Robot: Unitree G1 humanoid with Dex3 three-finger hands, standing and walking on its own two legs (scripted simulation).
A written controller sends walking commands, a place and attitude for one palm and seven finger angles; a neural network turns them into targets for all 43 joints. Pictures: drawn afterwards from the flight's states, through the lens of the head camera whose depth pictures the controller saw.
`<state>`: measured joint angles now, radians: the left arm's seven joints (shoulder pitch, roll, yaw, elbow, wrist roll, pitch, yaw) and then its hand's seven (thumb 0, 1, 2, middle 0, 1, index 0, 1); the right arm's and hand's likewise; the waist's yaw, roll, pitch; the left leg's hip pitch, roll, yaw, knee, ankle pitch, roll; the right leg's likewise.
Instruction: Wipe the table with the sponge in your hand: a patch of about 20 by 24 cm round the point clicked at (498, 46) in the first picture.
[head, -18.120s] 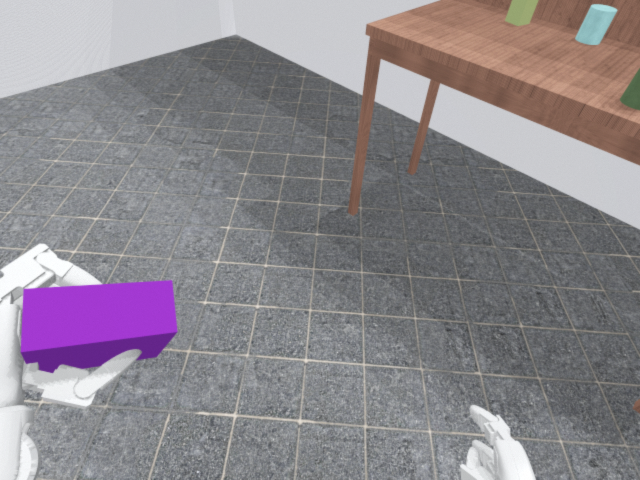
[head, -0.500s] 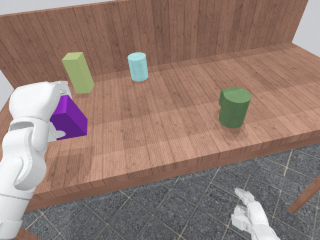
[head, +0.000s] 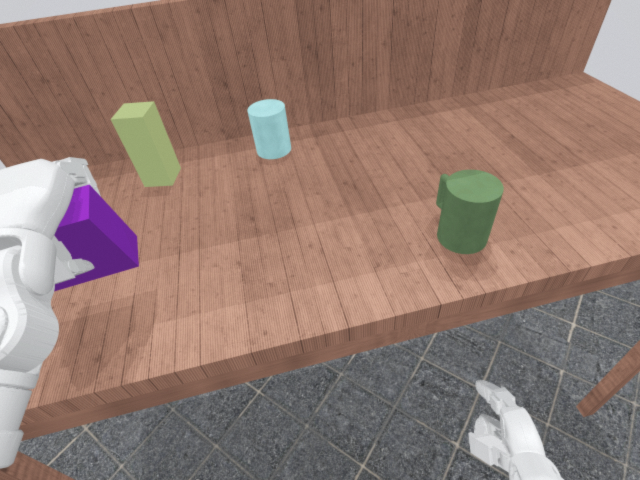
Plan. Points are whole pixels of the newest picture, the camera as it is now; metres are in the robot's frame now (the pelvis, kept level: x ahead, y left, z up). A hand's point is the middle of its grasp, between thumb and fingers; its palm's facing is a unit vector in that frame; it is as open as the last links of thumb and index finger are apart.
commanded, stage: move the sponge above the wiping area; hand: left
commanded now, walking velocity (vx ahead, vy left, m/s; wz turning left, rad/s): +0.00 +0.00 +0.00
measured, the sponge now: (78, 248) +0.29 +0.34 +0.17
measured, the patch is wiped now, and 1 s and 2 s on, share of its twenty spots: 0.00 0.00 0.00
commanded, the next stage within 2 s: none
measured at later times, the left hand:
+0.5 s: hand (49, 237) +0.27 +0.34 +0.21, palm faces +0.25 -0.05 -0.97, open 9.2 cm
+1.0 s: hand (69, 269) +0.26 +0.33 +0.17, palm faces +0.08 -0.07 -0.99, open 9.2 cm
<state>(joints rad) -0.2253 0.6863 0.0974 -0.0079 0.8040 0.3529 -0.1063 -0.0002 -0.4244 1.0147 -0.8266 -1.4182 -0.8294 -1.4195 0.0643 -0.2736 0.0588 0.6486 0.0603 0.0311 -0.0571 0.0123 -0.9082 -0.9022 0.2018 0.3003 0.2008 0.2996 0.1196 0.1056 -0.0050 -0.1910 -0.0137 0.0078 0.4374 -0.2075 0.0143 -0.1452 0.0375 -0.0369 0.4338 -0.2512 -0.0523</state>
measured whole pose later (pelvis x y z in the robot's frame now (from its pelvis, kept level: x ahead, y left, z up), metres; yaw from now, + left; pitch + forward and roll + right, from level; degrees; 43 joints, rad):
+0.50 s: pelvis -0.02 +0.02 +0.00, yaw +1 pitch -2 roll +0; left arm -0.27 0.63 0.03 -0.05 0.82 0.47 -0.12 0.00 -0.43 1.02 -0.83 -1.42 -0.83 -1.42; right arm 0.02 -0.25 0.09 0.62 0.08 0.05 -0.04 0.01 -0.91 -0.90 0.20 0.30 0.20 0.30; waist 0.14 0.11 -0.01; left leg -0.20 -0.04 0.01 0.40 -0.16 0.04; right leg -0.15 0.01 -0.04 0.41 -0.21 -0.03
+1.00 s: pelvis -0.02 +0.00 +0.00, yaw +1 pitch -2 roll +0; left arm -0.20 0.64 0.01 -0.01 0.82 0.51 -0.19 0.00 -0.43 1.02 -0.83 -1.43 -0.83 -1.43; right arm 0.04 -0.30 0.08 0.61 0.09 0.05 -0.05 0.01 -0.91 -0.90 0.20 0.30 0.20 0.30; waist 0.12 0.12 0.00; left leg -0.21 -0.02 -0.01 0.43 -0.17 0.02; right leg -0.17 0.03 -0.05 0.43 -0.23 -0.05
